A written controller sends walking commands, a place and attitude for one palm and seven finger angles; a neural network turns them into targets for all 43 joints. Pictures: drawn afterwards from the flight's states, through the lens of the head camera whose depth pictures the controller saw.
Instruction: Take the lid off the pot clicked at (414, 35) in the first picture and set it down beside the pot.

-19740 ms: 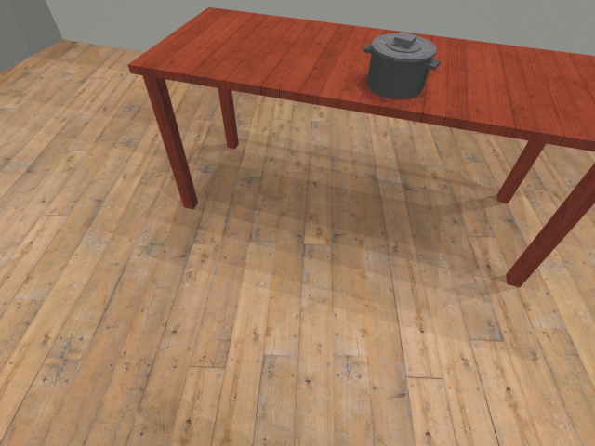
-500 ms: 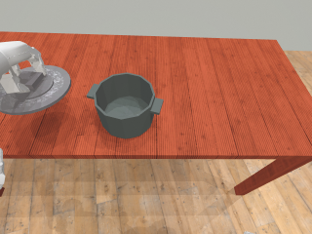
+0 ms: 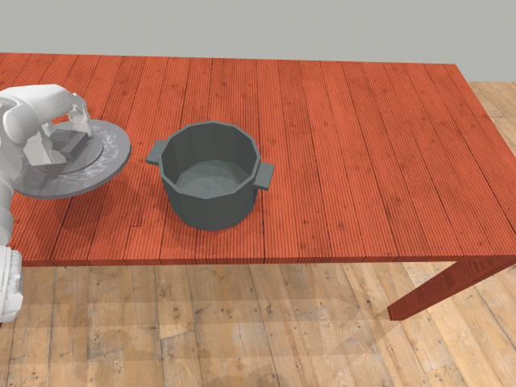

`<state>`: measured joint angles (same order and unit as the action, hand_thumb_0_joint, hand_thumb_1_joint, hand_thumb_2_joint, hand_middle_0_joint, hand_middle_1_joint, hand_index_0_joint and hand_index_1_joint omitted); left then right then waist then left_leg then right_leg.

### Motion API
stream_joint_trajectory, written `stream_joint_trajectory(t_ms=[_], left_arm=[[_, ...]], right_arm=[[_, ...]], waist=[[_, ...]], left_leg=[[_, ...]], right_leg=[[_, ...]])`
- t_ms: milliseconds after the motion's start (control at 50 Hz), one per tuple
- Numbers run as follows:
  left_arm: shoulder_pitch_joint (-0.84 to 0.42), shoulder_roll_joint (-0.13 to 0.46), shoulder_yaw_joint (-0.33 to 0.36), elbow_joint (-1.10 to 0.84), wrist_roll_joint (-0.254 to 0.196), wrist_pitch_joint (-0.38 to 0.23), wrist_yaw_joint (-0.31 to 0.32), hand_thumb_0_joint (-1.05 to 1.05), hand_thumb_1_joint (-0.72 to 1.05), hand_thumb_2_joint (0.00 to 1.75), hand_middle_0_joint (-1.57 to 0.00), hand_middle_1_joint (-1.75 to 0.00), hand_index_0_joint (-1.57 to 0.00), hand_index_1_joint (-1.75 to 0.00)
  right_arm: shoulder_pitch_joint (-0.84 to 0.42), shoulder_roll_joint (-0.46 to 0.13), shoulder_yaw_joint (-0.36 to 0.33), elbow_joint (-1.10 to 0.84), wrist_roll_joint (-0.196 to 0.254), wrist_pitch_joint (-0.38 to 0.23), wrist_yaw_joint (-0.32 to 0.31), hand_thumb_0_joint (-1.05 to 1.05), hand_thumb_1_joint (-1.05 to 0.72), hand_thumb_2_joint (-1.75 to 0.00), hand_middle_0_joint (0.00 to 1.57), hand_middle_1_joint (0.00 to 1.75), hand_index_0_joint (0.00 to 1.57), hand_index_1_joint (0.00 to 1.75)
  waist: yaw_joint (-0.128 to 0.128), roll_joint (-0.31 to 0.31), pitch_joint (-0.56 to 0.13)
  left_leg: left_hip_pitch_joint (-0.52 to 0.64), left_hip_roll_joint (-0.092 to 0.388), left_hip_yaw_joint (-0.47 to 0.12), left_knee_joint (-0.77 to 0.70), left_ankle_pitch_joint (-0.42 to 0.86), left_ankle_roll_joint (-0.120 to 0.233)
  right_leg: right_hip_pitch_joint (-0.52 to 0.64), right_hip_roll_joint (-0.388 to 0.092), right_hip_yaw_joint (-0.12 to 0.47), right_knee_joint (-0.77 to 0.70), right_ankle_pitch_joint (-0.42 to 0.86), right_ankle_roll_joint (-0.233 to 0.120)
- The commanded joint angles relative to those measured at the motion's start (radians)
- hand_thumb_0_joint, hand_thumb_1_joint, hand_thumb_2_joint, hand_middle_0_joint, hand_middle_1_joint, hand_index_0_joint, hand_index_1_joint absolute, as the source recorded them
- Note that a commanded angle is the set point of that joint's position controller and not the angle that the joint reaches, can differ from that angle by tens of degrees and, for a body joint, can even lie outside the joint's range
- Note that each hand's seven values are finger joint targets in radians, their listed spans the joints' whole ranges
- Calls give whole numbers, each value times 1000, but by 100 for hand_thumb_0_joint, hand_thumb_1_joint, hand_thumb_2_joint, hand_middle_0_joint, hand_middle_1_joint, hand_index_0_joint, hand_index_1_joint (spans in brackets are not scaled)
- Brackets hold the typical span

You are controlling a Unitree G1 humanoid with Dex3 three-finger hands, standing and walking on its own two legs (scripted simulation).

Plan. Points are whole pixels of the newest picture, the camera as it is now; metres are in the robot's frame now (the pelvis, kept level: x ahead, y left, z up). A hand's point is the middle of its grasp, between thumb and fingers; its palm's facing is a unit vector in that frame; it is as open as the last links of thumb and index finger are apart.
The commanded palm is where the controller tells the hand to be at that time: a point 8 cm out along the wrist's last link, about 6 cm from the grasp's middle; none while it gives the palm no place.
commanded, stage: lower the lid onto the table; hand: left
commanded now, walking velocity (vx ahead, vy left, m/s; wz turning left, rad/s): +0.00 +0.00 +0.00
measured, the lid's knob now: (64, 143) +0.46 +0.32 +0.08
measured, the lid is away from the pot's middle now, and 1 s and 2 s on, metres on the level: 0.22 0.23 0.23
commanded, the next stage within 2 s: open the fingers wide in 1.86 s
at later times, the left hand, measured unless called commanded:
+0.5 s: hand (57, 156) +0.44 +0.32 +0.08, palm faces -0.47 -0.11 -0.88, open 8.6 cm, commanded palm +0.46 +0.32 +0.14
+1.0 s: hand (65, 172) +0.43 +0.32 +0.05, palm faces -0.50 -0.11 -0.86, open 8.6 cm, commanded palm +0.47 +0.32 +0.11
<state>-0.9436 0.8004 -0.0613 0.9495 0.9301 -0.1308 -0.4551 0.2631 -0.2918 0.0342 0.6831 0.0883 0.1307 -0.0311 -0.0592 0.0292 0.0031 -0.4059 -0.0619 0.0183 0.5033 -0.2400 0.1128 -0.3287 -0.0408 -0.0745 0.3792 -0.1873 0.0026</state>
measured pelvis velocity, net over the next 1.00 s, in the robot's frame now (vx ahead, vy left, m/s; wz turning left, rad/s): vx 0.00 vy -0.01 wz -0.02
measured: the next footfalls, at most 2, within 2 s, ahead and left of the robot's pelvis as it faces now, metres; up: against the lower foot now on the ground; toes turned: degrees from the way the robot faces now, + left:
none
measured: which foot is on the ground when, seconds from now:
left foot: down 0.00-1.00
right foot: down 0.00-1.00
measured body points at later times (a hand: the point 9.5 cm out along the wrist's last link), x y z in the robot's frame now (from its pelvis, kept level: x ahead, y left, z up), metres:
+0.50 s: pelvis +0.01 +0.00 +0.00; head +0.08 +0.02 +0.44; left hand +0.46 +0.33 +0.13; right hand +0.06 -0.28 -0.12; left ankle +0.00 +0.04 -0.74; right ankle -0.01 -0.17 -0.74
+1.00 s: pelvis +0.00 -0.01 -0.01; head +0.08 +0.02 +0.43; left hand +0.45 +0.32 +0.10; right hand +0.04 -0.29 -0.12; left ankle +0.00 +0.04 -0.74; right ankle -0.01 -0.17 -0.74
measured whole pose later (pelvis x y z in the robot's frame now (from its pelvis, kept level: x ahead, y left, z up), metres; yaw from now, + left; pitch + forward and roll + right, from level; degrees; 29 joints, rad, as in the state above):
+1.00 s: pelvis +0.00 -0.01 -0.01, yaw -1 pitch +12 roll -4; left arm -0.88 0.82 -0.01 1.06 0.96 -0.21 -0.38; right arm 0.30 -0.30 0.03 0.71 0.09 0.12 -0.07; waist -0.08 0.02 -0.03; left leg -0.53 -0.03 0.02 0.62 -0.30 0.10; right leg -0.45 -0.01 -0.06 0.48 -0.23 0.02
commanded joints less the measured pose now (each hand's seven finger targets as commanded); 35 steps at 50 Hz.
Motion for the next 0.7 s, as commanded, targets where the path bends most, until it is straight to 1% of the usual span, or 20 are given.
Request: stream_joint_trajectory(t_ms=[0,20,40,80,100,140,200,240,260,340,380,420,500,520,540,580,600,640,660,680], left_arm=[[-493,298,101,-166,-27,2,59,0,49,111,-83,-100,-80,-97],[-492,293,91,-129,-26,6,58,0,49,111,-83,-100,-80,-97],[-531,314,96,-177,-20,3,61,0,49,111,-83,-100,-80,-97],[-585,286,70,-245,-7,0,69,0,49,111,-83,-100,-80,-97],[-557,299,86,-227,-4,-3,75,0,49,111,-83,-100,-80,-97],[-541,335,117,-218,-11,-12,81,0,49,111,-83,-100,-80,-97],[-525,316,99,-145,-16,-7,83,0,49,111,-83,-100,-80,-97],[-547,339,107,-177,-4,-14,90,0,49,111,-83,-100,-80,-97],[-545,386,148,-208,6,-22,98,0,49,111,-83,-100,-80,-97],[-465,369,147,-149,-1,-34,99,0,49,111,-83,-100,-80,-97],[-451,347,131,-117,-2,-31,98,0,49,111,-83,-100,-80,-97],[-473,336,119,-161,0,-35,96,0,49,111,-83,-100,-80,-97],[-457,367,151,-185,-7,-51,96,0,49,111,-83,-100,-80,-97],[-431,347,138,-147,-8,-52,97,0,49,111,-83,-100,-80,-97],[-453,361,146,-182,-11,-59,96,0,49,111,-83,-100,-80,-97],[-447,341,126,-132,-6,-56,100,0,49,111,-83,-100,-80,-97],[-451,346,128,-126,-7,-55,102,0,49,111,-83,-100,-80,-97],[-479,358,132,-187,-1,-63,108,0,49,111,-83,-100,-80,-97],[-485,380,153,-211,5,-68,115,0,49,111,-83,-100,-80,-97],[-452,361,144,-168,5,-69,117,0,49,111,-83,-100,-80,-97]], right_arm=[[47,-182,-58,-73,0,-17,-11,0,-90,-90,20,30,20,30],[51,-185,-57,-68,3,-17,-11,0,-90,-90,20,30,20,30],[43,-194,-59,-70,5,-16,-11,0,-90,-90,20,30,20,30],[47,-187,-64,-69,1,-17,-12,0,-90,-90,20,30,20,30],[52,-186,-65,-70,0,-20,-14,0,-90,-90,20,30,20,30],[56,-190,-62,-69,-3,-25,-20,0,-90,-90,20,30,20,30],[68,-192,-58,-53,2,-24,-23,0,-90,-90,20,30,20,30],[63,-195,-60,-57,1,-29,-25,0,-90,-90,20,30,20,30],[70,-196,-62,-59,-3,-27,-25,0,-90,-90,20,30,20,30],[70,-191,-60,-63,-2,-30,-26,0,-90,-90,20,30,20,30],[77,-190,-58,-60,-1,-23,-24,0,-90,-90,20,30,20,30],[79,-191,-64,-61,0,-22,-24,0,-90,-90,20,30,20,30],[88,-193,-66,-60,-2,-17,-28,0,-90,-90,20,30,20,30],[94,-192,-66,-56,-3,-17,-29,0,-90,-90,20,30,20,30],[88,-196,-67,-55,-2,-17,-30,0,-90,-90,20,30,20,30],[98,-195,-64,-46,-1,-15,-32,0,-90,-90,20,30,20,30],[101,-198,-63,-42,1,-16,-34,0,-90,-90,20,30,20,30],[94,-199,-65,-49,-1,-19,-36,0,-90,-90,20,30,20,30],[105,-199,-67,-45,-4,-17,-37,0,-90,-90,20,30,20,30],[109,-193,-65,-45,-4,-20,-39,0,-90,-90,20,30,20,30]], waist=[[-9,115,-420],[-9,87,-388],[-4,119,-410],[-10,159,-459],[-9,167,-471],[-4,141,-483],[-15,94,-436],[-8,130,-452],[-2,149,-497],[-4,146,-475],[-12,130,-444],[-13,150,-466],[-12,150,-502],[-19,148,-484],[-15,149,-489],[-24,152,-445],[-25,127,-437],[-17,181,-471],[-17,192,-511],[-21,178,-496]], left_leg=[[429,77,-148,-12,522,-76],[390,73,-141,-22,445,-68],[405,77,-141,-24,471,-72],[468,83,-163,-14,521,-85],[480,81,-158,-5,538,-84],[460,77,-151,-1,558,-83],[398,72,-130,-8,447,-64],[413,73,-133,0,513,-72],[438,75,-137,8,546,-76],[424,75,-127,24,603,-76],[395,73,-124,25,540,-71],[419,77,-129,29,550,-72],[440,79,-130,48,616,-72],[430,77,-124,52,590,-70],[435,81,-126,50,622,-75],[407,79,-125,52,543,-72],[389,77,-120,50,504,-66],[417,79,-124,53,555,-73],[445,81,-130,62,580,-78],[437,79,-129,67,591,-77]], right_leg=[[-59,69,-12,-7,126,-45],[-61,69,-12,-10,103,-46],[-57,65,-7,-8,116,-50],[-82,69,-9,-1,106,-49],[-82,72,-2,0,109,-50],[-58,68,-2,4,142,-51],[-61,67,-1,3,124,-45],[-60,67,0,12,150,-52],[-46,69,2,17,159,-51],[-57,69,3,22,186,-48],[-75,72,-1,24,159,-45],[-86,72,-3,26,153,-46],[-85,74,0,38,179,-43],[-103,76,-2,38,165,-42],[-100,74,-1,39,178,-45],[-134,78,-6,41,132,-44],[-131,78,-4,40,128,-45],[-134,75,-2,46,143,-51],[-128,77,-2,52,146,-49],[-135,80,-5,55,149,-48]])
